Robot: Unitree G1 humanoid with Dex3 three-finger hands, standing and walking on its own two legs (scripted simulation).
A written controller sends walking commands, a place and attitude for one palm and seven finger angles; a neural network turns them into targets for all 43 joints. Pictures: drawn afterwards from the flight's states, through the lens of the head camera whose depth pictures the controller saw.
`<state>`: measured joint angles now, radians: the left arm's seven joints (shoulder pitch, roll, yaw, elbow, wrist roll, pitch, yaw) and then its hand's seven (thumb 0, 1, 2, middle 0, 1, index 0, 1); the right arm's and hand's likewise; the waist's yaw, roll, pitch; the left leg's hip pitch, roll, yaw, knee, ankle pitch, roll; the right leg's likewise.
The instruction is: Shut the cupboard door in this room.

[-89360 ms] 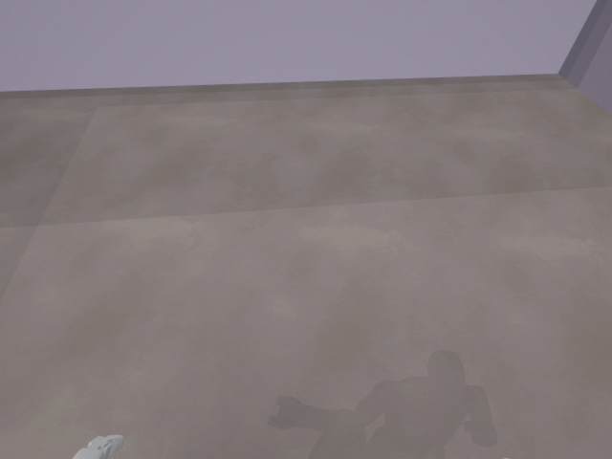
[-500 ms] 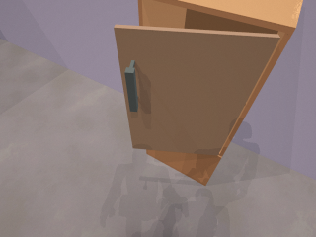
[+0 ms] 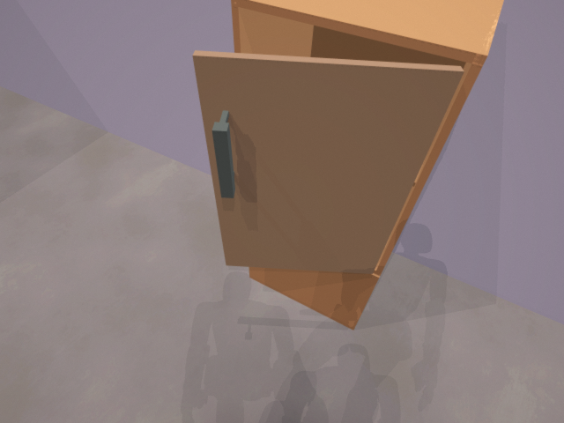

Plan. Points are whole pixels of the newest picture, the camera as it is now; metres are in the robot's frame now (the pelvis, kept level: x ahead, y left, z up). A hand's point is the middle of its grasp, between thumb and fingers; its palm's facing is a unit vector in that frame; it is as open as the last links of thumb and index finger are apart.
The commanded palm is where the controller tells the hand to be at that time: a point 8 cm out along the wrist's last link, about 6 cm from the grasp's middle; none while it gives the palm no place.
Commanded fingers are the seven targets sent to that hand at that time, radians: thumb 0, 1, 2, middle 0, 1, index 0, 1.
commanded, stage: come to a stop and stand still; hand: left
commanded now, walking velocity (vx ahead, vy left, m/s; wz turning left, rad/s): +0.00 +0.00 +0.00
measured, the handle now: (226, 155) +0.54 +0.13 +0.07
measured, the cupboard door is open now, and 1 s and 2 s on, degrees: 26 26 26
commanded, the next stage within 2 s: look again from close up in 0.02 s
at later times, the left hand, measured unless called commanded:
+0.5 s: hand out of the picture -0.01 +0.19 -0.19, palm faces +0.05 -0.98 -0.19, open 7.3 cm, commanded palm none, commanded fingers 0.00 0.90 0.90 -0.20 -0.30 -0.20 -0.30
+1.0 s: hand out of the picture -0.05 +0.17 -0.19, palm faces +0.04 -0.99 -0.14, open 7.3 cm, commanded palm none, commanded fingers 0.00 0.90 0.90 -0.20 -0.30 -0.20 -0.30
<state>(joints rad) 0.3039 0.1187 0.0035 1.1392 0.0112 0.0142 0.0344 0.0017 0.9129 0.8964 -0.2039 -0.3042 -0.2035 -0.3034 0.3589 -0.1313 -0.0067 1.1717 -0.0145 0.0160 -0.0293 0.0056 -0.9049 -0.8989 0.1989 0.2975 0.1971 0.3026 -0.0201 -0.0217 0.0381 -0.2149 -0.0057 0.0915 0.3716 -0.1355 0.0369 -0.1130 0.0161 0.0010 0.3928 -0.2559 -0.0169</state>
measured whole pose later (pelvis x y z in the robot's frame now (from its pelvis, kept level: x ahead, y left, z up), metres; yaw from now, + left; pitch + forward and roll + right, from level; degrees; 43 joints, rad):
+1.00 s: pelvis +0.00 +0.00 -0.01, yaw +1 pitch +0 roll -1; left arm 0.43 0.16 0.01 1.06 0.04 0.01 0.01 0.00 0.91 0.90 -0.20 -0.30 -0.20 -0.30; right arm 0.31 -0.15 -0.02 1.07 -0.02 0.00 -0.01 0.01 -0.90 -0.90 0.20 0.30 0.20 0.30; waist 0.01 -0.04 -0.02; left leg -0.31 0.00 0.08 0.52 -0.22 0.05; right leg -0.18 0.01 -0.03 0.51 -0.32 -0.01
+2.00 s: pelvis +0.06 -0.04 -0.02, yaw +1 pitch -2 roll -1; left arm 0.21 0.20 0.07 0.98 0.03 0.07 0.04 0.00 0.92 0.90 -0.20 -0.30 -0.20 -0.30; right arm 0.22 -0.13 -0.04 0.98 -0.03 0.01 -0.02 0.00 -0.91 -0.90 0.20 0.30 0.20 0.30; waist 0.01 -0.09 0.05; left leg -0.29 -0.03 0.11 0.59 -0.27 0.09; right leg -0.43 -0.06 -0.02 0.79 -0.38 0.01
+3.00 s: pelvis +0.03 -0.09 -0.01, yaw +1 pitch -1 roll +0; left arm 0.41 0.06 -0.01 1.13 0.01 -0.01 0.04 0.00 0.91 0.90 -0.20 -0.30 -0.20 -0.30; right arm 0.35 -0.06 0.00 1.16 -0.01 0.01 -0.03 0.00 -0.91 -0.90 0.20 0.30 0.20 0.30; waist 0.00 -0.03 0.02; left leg -0.29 0.03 0.07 0.46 -0.15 0.01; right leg -0.12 0.05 -0.06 0.44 -0.31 -0.05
